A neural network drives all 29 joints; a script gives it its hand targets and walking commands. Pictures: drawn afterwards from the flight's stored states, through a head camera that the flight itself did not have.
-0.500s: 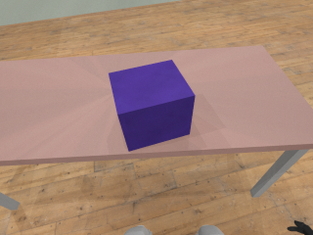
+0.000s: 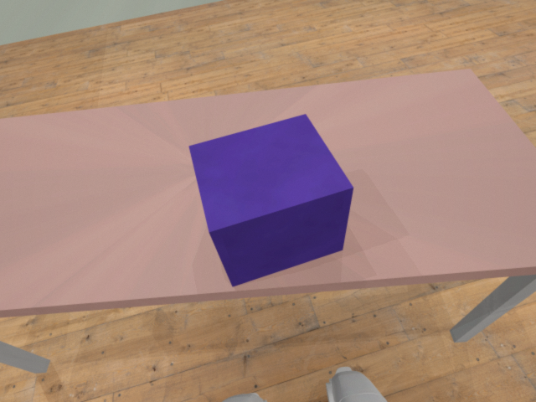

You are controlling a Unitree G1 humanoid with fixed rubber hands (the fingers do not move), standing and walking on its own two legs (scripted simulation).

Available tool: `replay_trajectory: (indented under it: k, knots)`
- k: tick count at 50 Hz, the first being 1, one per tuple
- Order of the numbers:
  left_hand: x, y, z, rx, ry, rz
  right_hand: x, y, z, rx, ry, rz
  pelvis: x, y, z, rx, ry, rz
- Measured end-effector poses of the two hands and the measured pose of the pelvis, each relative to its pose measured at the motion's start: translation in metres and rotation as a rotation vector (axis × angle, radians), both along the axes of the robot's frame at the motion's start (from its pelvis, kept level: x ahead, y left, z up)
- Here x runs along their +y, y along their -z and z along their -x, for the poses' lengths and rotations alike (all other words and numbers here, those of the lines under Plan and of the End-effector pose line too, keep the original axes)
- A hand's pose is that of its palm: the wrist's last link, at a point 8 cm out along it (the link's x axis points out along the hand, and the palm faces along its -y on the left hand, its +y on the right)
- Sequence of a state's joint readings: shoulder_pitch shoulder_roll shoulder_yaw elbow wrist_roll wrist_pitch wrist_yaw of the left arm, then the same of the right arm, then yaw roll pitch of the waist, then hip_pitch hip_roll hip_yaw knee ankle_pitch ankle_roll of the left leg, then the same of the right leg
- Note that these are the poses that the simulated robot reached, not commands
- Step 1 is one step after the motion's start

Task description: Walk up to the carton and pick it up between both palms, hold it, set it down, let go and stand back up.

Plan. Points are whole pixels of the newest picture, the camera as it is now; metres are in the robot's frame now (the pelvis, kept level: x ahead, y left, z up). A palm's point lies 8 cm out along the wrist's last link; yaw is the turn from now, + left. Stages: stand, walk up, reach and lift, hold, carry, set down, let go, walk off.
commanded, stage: walk up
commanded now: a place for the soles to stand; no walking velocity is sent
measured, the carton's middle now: (269, 200) +0.46 +0.01 -0.01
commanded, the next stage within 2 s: stand in 1.18 s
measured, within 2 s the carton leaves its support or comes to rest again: neither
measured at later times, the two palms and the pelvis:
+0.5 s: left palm out of the picture +0.12 +0.34 -0.10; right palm out of the picture +0.07 -0.32 -0.09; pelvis +0.02 +0.02 -0.01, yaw -1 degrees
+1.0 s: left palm out of the picture +0.13 +0.34 -0.10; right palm out of the picture +0.09 -0.32 -0.08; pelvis +0.01 +0.02 +0.00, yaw -1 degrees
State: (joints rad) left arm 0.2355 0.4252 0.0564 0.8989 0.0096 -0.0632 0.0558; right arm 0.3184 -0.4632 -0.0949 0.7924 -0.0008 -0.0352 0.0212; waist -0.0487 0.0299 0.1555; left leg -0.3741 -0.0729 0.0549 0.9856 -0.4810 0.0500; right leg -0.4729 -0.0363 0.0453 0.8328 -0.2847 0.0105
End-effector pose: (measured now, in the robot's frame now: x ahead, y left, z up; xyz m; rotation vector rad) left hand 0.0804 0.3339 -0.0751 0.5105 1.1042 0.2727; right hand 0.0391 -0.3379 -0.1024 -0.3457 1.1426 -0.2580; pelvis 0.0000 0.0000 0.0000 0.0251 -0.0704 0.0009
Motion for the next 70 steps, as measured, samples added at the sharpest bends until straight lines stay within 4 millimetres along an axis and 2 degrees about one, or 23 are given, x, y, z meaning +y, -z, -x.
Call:
replay_trajectory:
  k: [4,8,11,14,22,29,35,70]
  knots:
    - [0.001,-0.005,-0.002,-0.022,0.006,-0.005,0.001,-0.005,-0.022,-0.067,-0.004,0.001,0.001,-0.002,-0.004,-0.036,0.0,0.0]
    - [0.007,0.003,-0.009,-0.025,0.025,0.012,0.007,-0.005,-0.021,-0.062,-0.002,0.014,0.009,0.002,-0.004,-0.032,-0.001,0.015]
    - [0.012,0.018,-0.016,-0.015,0.025,0.038,0.016,0.001,-0.009,-0.03,0.014,0.021,0.017,0.01,-0.004,-0.021,0.004,0.011]
    - [0.008,0.022,-0.026,-0.015,0.025,0.065,0.019,-0.004,-0.003,-0.014,0.029,0.028,0.018,0.008,-0.008,-0.014,0.015,-0.002]
    - [0.004,0.023,-0.036,-0.011,0.039,0.083,0.016,-0.011,-0.03,-0.049,0.015,0.043,0.016,0.006,-0.017,-0.001,0.014,0.006]
    - [0.006,0.024,-0.045,-0.023,0.036,0.094,0.019,-0.014,-0.039,-0.068,0.005,0.048,0.02,0.005,-0.02,0.004,0.015,0.011]
    - [0.005,0.023,-0.047,-0.036,0.041,0.097,0.019,-0.016,-0.047,-0.095,-0.002,0.049,0.019,0.005,-0.017,0.0,0.016,0.012]
    - [0.005,0.025,-0.048,-0.043,0.058,0.123,0.024,-0.022,-0.053,-0.125,-0.015,0.056,0.023,0.004,-0.013,-0.006,0.02,0.022]
